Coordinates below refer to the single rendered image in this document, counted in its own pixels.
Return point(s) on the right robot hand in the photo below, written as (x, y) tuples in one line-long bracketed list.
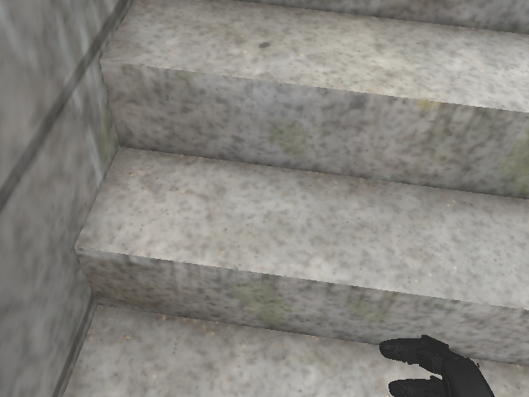
[(460, 376)]

